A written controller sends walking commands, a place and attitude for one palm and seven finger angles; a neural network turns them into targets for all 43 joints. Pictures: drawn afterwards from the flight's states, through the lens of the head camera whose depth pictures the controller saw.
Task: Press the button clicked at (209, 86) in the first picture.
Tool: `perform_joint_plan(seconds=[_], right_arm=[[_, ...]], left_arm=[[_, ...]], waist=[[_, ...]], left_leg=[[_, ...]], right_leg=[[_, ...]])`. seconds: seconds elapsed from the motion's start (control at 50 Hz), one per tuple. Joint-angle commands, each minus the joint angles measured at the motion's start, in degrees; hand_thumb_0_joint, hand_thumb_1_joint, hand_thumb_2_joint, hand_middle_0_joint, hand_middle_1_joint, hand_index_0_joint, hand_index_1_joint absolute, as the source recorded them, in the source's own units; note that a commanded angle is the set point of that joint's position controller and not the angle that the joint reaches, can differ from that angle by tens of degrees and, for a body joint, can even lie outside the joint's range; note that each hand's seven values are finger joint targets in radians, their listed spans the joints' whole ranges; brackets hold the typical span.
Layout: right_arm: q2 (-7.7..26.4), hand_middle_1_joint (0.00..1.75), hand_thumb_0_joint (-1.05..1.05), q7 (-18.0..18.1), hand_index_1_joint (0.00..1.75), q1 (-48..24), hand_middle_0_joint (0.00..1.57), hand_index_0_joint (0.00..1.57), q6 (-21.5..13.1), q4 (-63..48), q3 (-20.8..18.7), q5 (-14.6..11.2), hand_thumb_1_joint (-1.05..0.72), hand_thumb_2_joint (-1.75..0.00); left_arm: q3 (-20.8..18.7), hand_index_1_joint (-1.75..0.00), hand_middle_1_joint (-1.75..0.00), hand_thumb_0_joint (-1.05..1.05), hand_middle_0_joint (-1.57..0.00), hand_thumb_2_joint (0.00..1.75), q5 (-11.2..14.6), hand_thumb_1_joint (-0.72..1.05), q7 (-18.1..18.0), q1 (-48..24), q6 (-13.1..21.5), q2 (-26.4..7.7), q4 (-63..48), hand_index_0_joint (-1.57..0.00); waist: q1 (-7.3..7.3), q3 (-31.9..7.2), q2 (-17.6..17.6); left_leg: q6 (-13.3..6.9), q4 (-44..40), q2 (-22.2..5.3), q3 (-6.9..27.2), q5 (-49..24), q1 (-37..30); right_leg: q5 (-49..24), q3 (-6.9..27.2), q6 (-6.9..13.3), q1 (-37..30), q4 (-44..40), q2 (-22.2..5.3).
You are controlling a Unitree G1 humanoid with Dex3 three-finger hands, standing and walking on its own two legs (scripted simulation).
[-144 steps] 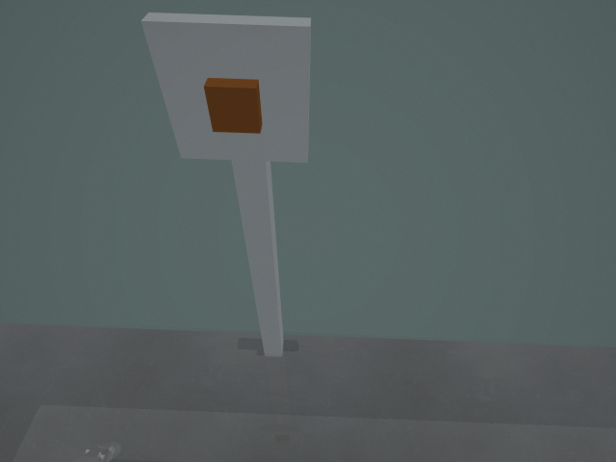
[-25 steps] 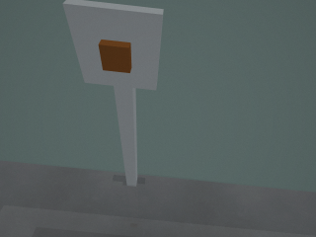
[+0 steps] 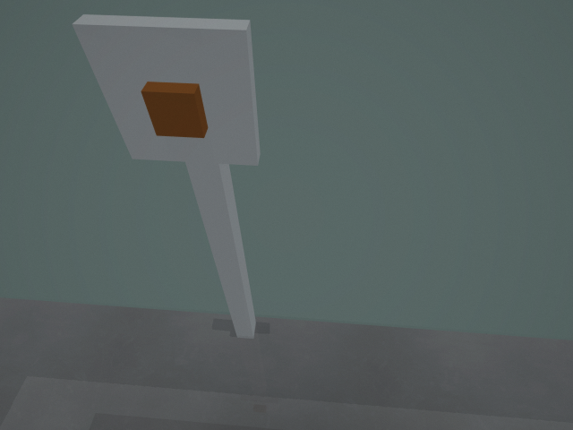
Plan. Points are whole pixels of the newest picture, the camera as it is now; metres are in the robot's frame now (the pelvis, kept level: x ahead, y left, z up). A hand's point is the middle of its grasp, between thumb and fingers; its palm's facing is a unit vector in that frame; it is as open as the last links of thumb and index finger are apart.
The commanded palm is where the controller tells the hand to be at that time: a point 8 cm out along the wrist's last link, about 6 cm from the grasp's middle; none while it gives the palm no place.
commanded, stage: come to a stop and stand still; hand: left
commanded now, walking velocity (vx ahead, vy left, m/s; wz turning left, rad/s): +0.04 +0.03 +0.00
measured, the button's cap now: (177, 109) +0.48 +0.19 +0.20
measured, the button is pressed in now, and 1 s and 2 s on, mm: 0 0 0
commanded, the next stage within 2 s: look again from close up in 0.40 s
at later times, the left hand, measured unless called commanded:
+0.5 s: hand out of the picture -0.03 +0.20 -0.17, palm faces +0.01 -0.98 -0.20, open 7.3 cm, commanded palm none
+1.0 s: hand out of the picture -0.01 +0.19 -0.17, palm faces +0.01 -0.98 -0.19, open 7.3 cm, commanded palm none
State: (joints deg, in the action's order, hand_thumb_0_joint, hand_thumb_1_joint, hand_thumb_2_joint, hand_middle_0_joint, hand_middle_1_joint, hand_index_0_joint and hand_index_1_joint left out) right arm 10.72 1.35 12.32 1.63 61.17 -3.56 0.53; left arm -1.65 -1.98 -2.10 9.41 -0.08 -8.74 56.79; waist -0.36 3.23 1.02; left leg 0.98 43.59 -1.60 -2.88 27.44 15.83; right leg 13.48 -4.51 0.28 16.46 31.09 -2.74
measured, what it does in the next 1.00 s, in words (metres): steps on the spot: left foot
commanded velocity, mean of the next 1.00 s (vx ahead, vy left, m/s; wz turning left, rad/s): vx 0.00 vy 0.00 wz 0.00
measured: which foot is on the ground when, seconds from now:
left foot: up 0.00-0.06, down 0.08-1.00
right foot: down 0.00-1.00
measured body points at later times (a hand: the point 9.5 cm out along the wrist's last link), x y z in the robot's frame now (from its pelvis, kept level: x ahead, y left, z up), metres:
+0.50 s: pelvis -0.01 +0.02 +0.01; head -0.01 +0.02 +0.46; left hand -0.03 +0.25 -0.15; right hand -0.01 -0.20 -0.15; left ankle -0.02 +0.12 -0.73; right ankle +0.00 -0.12 -0.73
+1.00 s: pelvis -0.03 +0.01 +0.01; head -0.04 +0.02 +0.46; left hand -0.01 +0.24 -0.15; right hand -0.01 -0.21 -0.15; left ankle -0.02 +0.12 -0.73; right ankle +0.00 -0.12 -0.73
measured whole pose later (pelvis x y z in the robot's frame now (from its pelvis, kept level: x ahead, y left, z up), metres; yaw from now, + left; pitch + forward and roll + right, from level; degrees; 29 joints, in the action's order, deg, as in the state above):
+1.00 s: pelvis -0.03 +0.01 +0.01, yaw +0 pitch -2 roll +0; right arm 9.3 0.6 17.1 -0.9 61.2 0.2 0.8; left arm 0.9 -1.1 -1.8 17.3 0.7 -9.4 61.2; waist -0.3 -0.1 -0.5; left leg -1.2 27.4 -0.6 -4.5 14.5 11.0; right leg 12.7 -2.7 -1.0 12.5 27.2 -2.6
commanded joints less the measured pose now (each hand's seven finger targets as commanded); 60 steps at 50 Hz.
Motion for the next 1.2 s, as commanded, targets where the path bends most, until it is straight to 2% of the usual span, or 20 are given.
perform_joint_plan(seconds=[0.0, 0.02, 0.04, 0.06, 0.1, 0.2, 0.28, 0.46, 0.48, 0.5, 0.54, 0.66, 1.02, 1.04, 1.06, 1.08, 1.1, 1.12, 1.14, 1.18], right_arm=[[1.02, 0.3, 0.0, -0.08, 0.3, 7.83, 0.2, 0.2, -0.73, -1.29, 0.32, -0.12, -0.9, -0.9], [1.51, 0.3, 0.0, -0.03, 0.3, 9.67, 0.2, 0.2, -1.14, -0.73, 0.45, -0.03, -0.9, -0.9], [3.35, 0.3, 0.0, 0.05, 0.3, 9.7, 0.2, 0.2, -1.6, -0.91, 0.38, 0.25, -0.9, -0.9], [5.77, 0.3, 0.0, 0.14, 0.3, 7.77, 0.2, 0.2, -1.91, -2.01, 0.23, 0.66, -0.9, -0.9], [6.61, 0.3, 0.0, 0.19, 0.3, 2.33, 0.2, 0.2, -2.33, -3.33, 0.32, 0.53, -0.9, -0.9], [5.69, 0.3, 0.0, 0.89, 0.3, 2.43, 0.2, 0.2, -2.96, -2.21, 1.07, 0.18, -0.9, -0.9], [4.83, 0.3, 0.0, 0.72, 0.3, 5.52, 0.2, 0.2, -3.08, -0.14, 1.25, -0.23, -0.9, -0.9], [4.98, 0.3, 0.0, 0.58, 0.3, 5.52, 0.2, 0.2, -3.1, 2.61, 1.85, -0.25, -0.9, -0.9], [6.12, 0.3, 0.0, -0.39, 0.3, 1.93, 0.2, 0.2, -3.74, -1.64, 2.64, -0.48, -0.9, -0.9], [5.25, 0.3, 0.0, -0.78, 0.3, 0.95, 0.2, 0.2, -3.74, -3.29, 2.78, -0.32, -0.9, -0.9], [3.57, 0.3, 0.0, -0.51, 0.3, 6.28, 0.2, 0.2, -3.64, -2.95, 2.95, 0.17, -0.9, -0.9], [5.03, 0.3, 0.0, -0.35, 0.3, 5.8, 0.2, 0.2, -3.06, -4.21, 2.6, 0.27, -0.9, -0.9], [3.99, 0.3, 0.0, -0.27, 0.3, 7.0, 0.2, 0.2, -3.35, -1.13, 2.92, 0.13, -0.9, -0.9], [6.07, 0.3, 0.0, -0.56, 0.3, 1.53, 0.2, 0.2, -3.32, -4.6, 2.85, -0.27, -0.9, -0.9], [13.97, 0.3, 0.0, 2.46, 0.3, 1.46, 0.2, 0.2, -12.07, -25.5, 2.03, -3.37, -0.9, -0.9], [9.16, 0.3, 0.0, 4.59, 0.3, -3.32, 0.2, 0.2, -17.54, -22.21, 3.64, -3.54, -0.9, -0.9], [6.58, 0.3, 0.0, 4.19, 0.3, -3.22, 0.2, 0.2, -19.58, -21.91, 2.81, -4.21, -0.9, -0.9], [7.7, 0.3, 0.0, 4.16, 0.3, -0.56, 0.2, 0.2, -20.74, -21.22, 2.86, -5.15, -0.9, -0.9], [9.38, 0.3, 0.0, 4.34, 0.3, -2.34, 0.2, 0.2, -22.26, -24.2, 2.44, -4.43, -0.9, -0.9], [10.23, 0.3, 0.0, 3.64, 0.3, -1.58, 0.2, 0.2, -23.18, -25.93, 1.28, -2.59, -0.9, -0.9]], left_arm=[[-2.7, -0.3, -0.3, 0.0, -0.2, 0.9, 0.54, 0.9, -0.58, 3.77, -0.22, -11.5, -1.38, -0.2], [-2.54, -0.3, -0.3, 0.0, -0.2, 0.9, 0.87, 0.9, -0.49, 2.71, -0.47, -10.49, -1.8, -0.2], [-2.1, -0.3, -0.3, 0.0, -0.2, 0.9, 1.15, 0.9, -0.21, 2.49, -0.83, -8.39, -2.51, -0.2], [-1.7, -0.3, -0.3, 0.0, -0.2, 0.9, 1.24, 0.9, 0.11, 2.37, -1.14, -6.15, -3.07, -0.2], [-1.53, -0.3, -0.3, 0.0, -0.2, 0.9, 0.46, 0.9, 0.23, 2.25, -1.59, -5.62, -1.97, -0.2], [-0.21, -0.3, -0.3, 0.0, -0.2, 0.9, 0.62, 0.9, 0.57, 8.19, -0.37, -5.67, 2.26, -0.2], [0.25, -0.3, -0.3, 0.0, -0.2, 0.9, 0.99, 0.9, 0.12, 8.27, 0.76, -6.84, 4.45, -0.2], [0.72, -0.3, -0.3, 0.0, -0.2, 0.9, 1.0, 0.9, -0.1, 9.53, 0.81, -6.5, 6.66, -0.2], [1.87, -0.3, -0.3, 0.0, -0.2, 0.9, 0.47, 0.9, -2.26, 12.83, 1.77, -6.03, 8.2, -0.2], [1.71, -0.3, -0.3, 0.0, -0.2, 0.9, 0.79, 0.9, -1.69, 12.06, 2.57, -8.3, 7.43, -0.2], [1.72, -0.3, -0.3, 0.0, -0.2, 0.9, 1.15, 0.9, -1.08, 10.69, 2.55, -7.52, 5.26, -0.2], [1.89, -0.3, -0.3, 0.0, -0.2, 0.9, 0.97, 0.9, -0.26, 9.8, 1.31, -6.17, 3.51, -0.2], [1.62, -0.3, -0.3, 0.0, -0.2, 0.9, 1.21, 0.9, -0.01, 10.97, 1.61, -6.15, 3.06, -0.2], [1.74, -0.3, -0.3, 0.0, -0.2, 0.9, 0.74, 0.9, -2.15, 13.99, 1.53, -7.16, 5.19, -0.2], [-7.32, -0.33, -0.33, 0.0, -0.23, 0.9, 13.74, 0.9, -1.51, -30.0, 14.75, -20.81, -86.98, -0.23], [-6.96, -0.36, -0.36, 0.0, -0.25, 0.9, 9.0, 0.9, -4.53, -3.42, 11.68, -17.22, -73.26, -0.25], [1.76, -0.39, -0.39, 0.0, -0.28, 0.9, 10.31, 0.9, -5.97, 12.24, 3.97, -2.68, -62.87, -0.28], [4.12, -0.42, -0.42, 0.0, -0.31, 0.9, 12.05, 0.9, -5.12, 12.69, 3.08, 1.26, -63.98, -0.31], [2.78, -0.45, -0.45, 0.0, -0.34, 0.9, 12.75, 0.9, -4.49, 9.26, 5.77, -1.64, -68.7, -0.34], [-0.13, -0.51, -0.51, 0.0, -0.39, 0.9, 12.11, 0.9, -2.06, 11.8, 11.63, -2.12, -61.14, -0.39]], waist=[[0.69, -4.11, -10.32], [1.72, -3.61, -8.54], [1.62, -2.41, -1.27], [0.67, -0.35, 5.54], [-0.85, 3.56, 11.01], [-1.86, -0.04, 4.6], [0.43, -3.26, -3.84], [0.23, 1.32, -1.29], [-0.95, 3.22, -0.25], [-0.06, 2.79, 0.64], [1.0, -6.12, -0.92], [0.51, 2.86, -0.77], [0.2, 0.92, -1.95], [-1.71, 5.91, 0.69], [6.57, -24.1, 10.74], [-0.3, -21.49, 14.13], [1.91, -11.26, 11.26], [2.43, -5.97, 7.37], [3.4, -1.24, 5.99], [4.12, 1.33, -8.0]], left_leg=[[0.06, -12.9, -0.49, -0.74, -8.29, -5.02], [-0.29, -18.69, -0.93, -0.55, -12.39, -9.72], [-1.88, -22.57, -4.61, 4.89, -13.58, -10.11], [-4.33, -26.9, -9.99, 10.98, -12.43, -3.57], [-7.05, -34.34, -12.38, 14.15, -4.64, 8.39], [-5.84, -26.65, -8.02, 6.64, -22.42, -2.96], [-2.73, -22.95, -5.72, 3.48, -26.4, -8.13], [-2.74, -27.37, -5.75, 4.21, -17.86, -6.22], [-1.23, -17.07, -6.49, 1.63, -24.53, -1.05], [-0.9, -18.87, -4.22, 1.74, -21.02, -1.55], [-2.2, -18.85, -4.06, 3.7, -18.21, -3.52], [-3.04, -23.86, -4.55, 6.25, -9.12, 2.75], [-2.51, -23.92, -4.17, 4.14, -14.29, -0.73], [-0.59, -14.79, -5.19, 0.94, -14.24, 2.44], [-1.67, -21.57, 1.4, 2.35, -17.51, -13.82], [-1.63, -22.74, -0.11, 1.95, -14.8, -11.07], [-0.08, -24.82, -1.19, 4.68, -5.67, -1.03], [-0.55, -23.24, 0.02, 4.63, -3.31, 0.79], [-0.97, -20.78, 0.82, 5.55, -1.57, 2.99], [-1.09, -14.72, 1.81, 5.47, -0.46, 9.43]], right_leg=[[-11.2, 12.11, 7.49, -1.26, -10.5, -12.43], [-5.27, 10.7, 5.41, 2.96, -9.26, -10.53], [1.52, 7.65, 2.77, 6.16, -6.55, -6.16], [4.22, 3.55, -0.02, 4.28, -4.21, -1.62], [4.9, 1.32, -1.08, -3.55, 3.54, -0.16], [-2.43, 3.64, -0.72, -3.78, -5.01, -1.67], [-13.18, 6.28, 0.21, -5.67, -8.72, -4.28], [-5.34, 6.33, 0.0, -4.62, -11.55, -3.58], [-11.97, 6.93, 0.38, -3.57, -9.41, -5.52], [-14.26, 7.25, 1.13, -2.4, -8.03, -6.36], [-6.97, 7.08, 1.5, -6.19, -5.81, -4.98], [1.97, 5.79, 1.28, -2.01, -6.77, -2.75], [-1.89, 6.82, 1.17, -3.82, -9.97, -3.59], [-8.89, 7.93, 1.1, -0.07, -9.48, -5.84], [-7.18, 2.77, 1.32, -8.18, -4.87, 0.68], [0.32, 0.26, 2.69, -6.02, 0.03, 2.01], [4.78, -2.26, 1.52, -0.15, 0.09, 2.36], [4.44, -1.91, 1.06, 2.0, -1.07, 2.7], [7.05, -1.76, 0.74, 4.56, -1.89, 2.58], [14.52, -2.38, 0.18, 11.88, -0.48, 3.0]])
